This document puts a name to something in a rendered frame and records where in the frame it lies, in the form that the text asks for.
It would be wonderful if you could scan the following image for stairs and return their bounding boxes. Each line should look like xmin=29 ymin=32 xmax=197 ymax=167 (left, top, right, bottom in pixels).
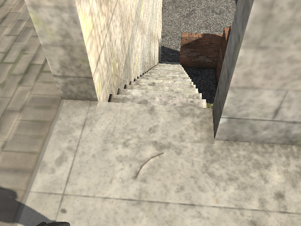
xmin=108 ymin=61 xmax=207 ymax=108

